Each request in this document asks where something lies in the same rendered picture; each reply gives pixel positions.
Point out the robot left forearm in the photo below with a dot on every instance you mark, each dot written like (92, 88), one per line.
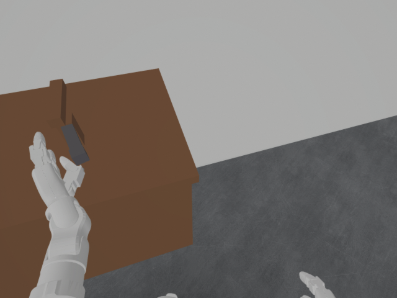
(64, 266)

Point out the counter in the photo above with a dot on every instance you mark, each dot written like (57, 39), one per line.
(137, 187)

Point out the robot left hand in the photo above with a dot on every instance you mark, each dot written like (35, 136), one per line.
(46, 174)

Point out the tap lever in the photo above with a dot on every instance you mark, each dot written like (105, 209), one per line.
(76, 150)

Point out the robot right hand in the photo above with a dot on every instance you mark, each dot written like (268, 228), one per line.
(316, 286)

